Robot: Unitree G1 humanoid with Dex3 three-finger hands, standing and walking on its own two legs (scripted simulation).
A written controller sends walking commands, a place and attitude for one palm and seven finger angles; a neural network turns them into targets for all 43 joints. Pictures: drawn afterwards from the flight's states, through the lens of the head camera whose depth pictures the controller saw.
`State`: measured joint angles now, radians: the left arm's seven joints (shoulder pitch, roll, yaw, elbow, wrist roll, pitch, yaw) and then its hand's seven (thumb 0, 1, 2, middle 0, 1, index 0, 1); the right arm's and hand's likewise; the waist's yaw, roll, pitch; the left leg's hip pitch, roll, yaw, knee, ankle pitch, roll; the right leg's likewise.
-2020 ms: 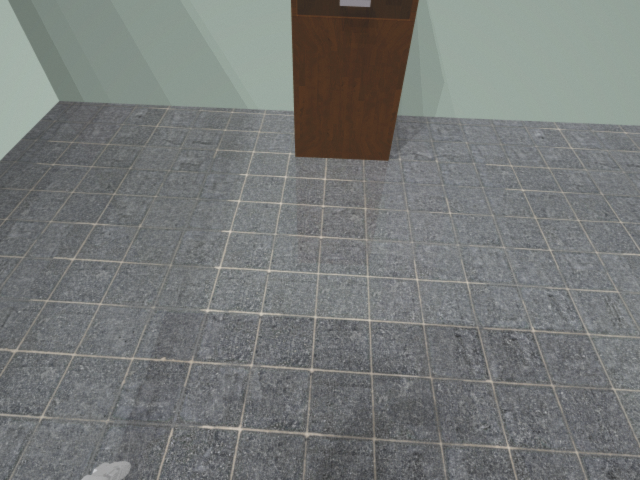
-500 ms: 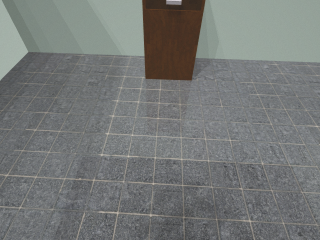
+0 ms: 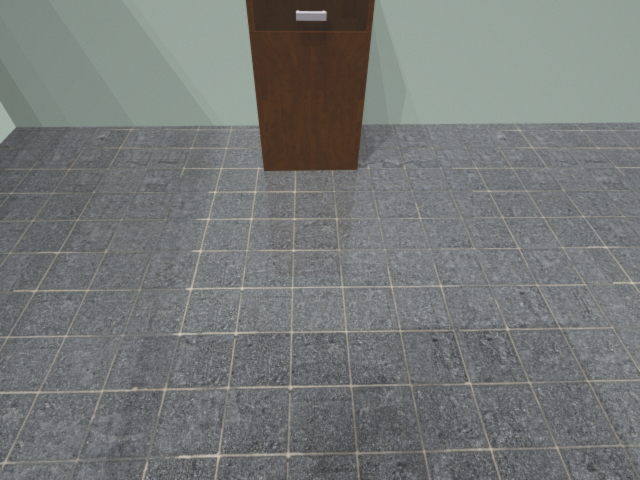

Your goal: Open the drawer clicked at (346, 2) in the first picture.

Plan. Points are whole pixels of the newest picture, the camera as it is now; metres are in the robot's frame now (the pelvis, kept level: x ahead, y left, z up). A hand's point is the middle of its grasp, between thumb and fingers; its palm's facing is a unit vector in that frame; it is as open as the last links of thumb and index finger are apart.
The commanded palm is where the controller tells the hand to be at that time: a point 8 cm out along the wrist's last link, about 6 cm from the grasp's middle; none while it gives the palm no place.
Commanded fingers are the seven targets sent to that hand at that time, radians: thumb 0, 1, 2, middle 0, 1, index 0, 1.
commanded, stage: walk to a spot facing it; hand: left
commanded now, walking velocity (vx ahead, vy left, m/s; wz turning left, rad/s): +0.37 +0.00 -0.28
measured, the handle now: (311, 14) +1.71 +0.17 +0.00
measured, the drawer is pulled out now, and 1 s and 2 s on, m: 0.00 0.00 0.00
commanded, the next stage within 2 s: turn to face it in 1.84 s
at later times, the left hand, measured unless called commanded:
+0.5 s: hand out of the picture +0.13 +0.24 -0.19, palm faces -0.04 -0.99 -0.15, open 7.4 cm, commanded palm none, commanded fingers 0.00 0.90 0.90 -0.20 -0.30 -0.20 -0.30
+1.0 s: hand (286, 259) +0.59 +0.12 -0.17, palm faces -0.33 -0.93 -0.15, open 7.4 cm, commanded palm none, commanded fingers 0.00 0.90 0.90 -0.20 -0.30 -0.20 -0.30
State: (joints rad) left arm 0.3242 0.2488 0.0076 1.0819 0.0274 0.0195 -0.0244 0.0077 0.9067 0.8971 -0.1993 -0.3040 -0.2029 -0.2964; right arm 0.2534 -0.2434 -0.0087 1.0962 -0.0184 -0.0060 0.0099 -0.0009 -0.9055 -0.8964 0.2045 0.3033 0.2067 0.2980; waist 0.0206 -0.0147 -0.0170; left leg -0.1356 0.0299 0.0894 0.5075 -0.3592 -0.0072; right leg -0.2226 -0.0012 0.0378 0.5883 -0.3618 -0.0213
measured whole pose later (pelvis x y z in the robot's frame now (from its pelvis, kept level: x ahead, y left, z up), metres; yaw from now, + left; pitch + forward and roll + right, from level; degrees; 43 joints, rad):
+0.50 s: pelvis +0.19 +0.06 -0.01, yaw -8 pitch -1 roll -1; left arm 0.42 0.18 0.05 1.15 0.02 -0.02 0.01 0.01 0.91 0.90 -0.20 -0.30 -0.20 -0.30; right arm 0.14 -0.14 -0.03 0.99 -0.02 -0.08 0.00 0.00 -0.91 -0.90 0.20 0.30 0.20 0.30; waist 0.04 -0.06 0.05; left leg -0.37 0.06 0.18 0.66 -0.29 0.06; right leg -0.29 -0.01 0.05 1.17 -0.43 -0.03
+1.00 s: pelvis +0.42 +0.01 -0.02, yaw -15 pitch +0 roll -1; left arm 0.07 0.15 0.04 0.98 0.04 -0.05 -0.02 0.01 0.91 0.90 -0.20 -0.30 -0.20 -0.30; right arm 0.54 -0.10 -0.02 1.21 -0.01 -0.05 -0.01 0.00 -0.91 -0.90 0.20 0.30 0.20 0.30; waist -0.07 0.01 0.08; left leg 0.00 0.10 0.27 0.69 -0.50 -0.01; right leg -0.43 -0.02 -0.16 0.61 -0.18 -0.08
